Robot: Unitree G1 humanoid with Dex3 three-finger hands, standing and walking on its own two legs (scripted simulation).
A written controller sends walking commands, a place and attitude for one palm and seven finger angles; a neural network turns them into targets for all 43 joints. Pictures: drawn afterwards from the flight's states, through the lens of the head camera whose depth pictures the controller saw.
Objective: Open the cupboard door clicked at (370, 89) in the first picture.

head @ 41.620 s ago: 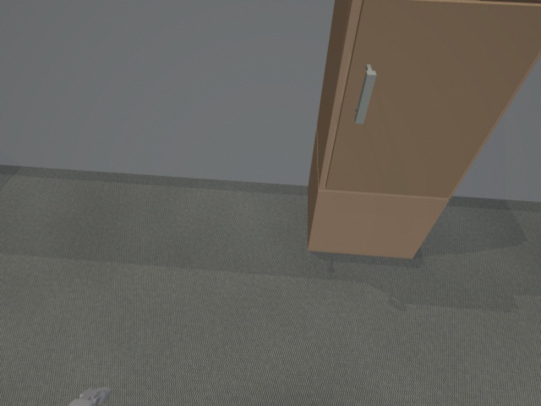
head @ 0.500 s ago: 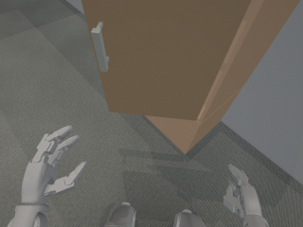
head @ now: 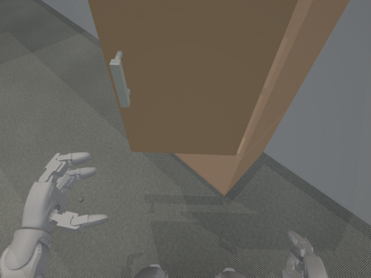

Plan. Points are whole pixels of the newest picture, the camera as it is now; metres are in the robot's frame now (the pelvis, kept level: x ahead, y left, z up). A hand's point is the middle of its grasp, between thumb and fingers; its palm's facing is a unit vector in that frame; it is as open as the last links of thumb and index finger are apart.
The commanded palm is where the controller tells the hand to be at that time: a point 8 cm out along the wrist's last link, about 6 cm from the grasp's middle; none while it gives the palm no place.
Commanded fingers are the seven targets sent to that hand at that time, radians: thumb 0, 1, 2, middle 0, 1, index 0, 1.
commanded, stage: raise the hand with hooked fingers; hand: left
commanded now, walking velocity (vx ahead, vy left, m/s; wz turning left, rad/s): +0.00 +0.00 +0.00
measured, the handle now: (122, 80) +0.56 +0.21 +0.09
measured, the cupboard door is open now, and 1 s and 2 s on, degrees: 42 42 42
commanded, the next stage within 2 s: move the hooked fingers beside the handle in 1.02 s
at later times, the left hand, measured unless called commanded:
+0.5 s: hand (54, 158) +0.30 +0.27 +0.12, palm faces +0.11 -0.99 -0.04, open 14.0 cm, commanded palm +0.27 +0.31 +0.11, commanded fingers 0.00 -0.50 0.30 -0.30 -1.20 -0.30 -1.20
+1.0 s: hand (65, 159) +0.30 +0.25 +0.11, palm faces +0.09 -1.00 -0.02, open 14.0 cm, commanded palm +0.27 +0.30 +0.11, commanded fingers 0.00 -0.50 0.30 -0.30 -1.20 -0.30 -1.20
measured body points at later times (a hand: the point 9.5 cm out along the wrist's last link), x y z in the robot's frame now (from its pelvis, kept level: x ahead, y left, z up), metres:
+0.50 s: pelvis +0.01 -0.01 +0.02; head +0.04 -0.01 +0.47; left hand +0.29 +0.32 +0.12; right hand +0.17 -0.25 -0.06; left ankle +0.01 +0.09 -0.69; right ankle +0.03 -0.13 -0.69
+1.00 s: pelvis +0.01 -0.02 +0.03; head +0.04 -0.03 +0.48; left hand +0.29 +0.30 +0.11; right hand +0.15 -0.27 -0.06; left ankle +0.01 +0.09 -0.69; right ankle +0.03 -0.13 -0.69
